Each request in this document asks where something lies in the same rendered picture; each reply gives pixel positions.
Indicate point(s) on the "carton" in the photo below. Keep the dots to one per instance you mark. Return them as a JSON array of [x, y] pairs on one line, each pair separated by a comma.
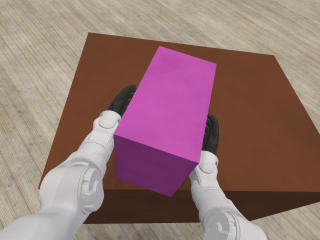
[[158, 141]]

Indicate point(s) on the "robot left upper arm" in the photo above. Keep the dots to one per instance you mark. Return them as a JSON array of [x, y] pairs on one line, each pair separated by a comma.
[[67, 196]]

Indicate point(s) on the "robot left hand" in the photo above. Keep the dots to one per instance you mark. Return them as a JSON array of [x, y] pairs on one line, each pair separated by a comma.
[[119, 103]]

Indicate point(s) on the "pedestal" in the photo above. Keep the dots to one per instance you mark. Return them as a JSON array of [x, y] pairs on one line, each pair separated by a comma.
[[268, 151]]

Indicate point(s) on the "robot right upper arm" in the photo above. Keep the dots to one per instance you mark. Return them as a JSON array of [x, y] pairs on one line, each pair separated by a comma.
[[225, 225]]

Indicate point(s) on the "left robot forearm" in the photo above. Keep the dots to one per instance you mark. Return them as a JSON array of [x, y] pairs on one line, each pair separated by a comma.
[[97, 147]]

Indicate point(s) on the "robot right hand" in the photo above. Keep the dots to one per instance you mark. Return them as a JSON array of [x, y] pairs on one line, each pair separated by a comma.
[[211, 139]]

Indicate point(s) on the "right robot forearm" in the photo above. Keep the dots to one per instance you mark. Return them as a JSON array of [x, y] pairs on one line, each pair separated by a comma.
[[205, 190]]

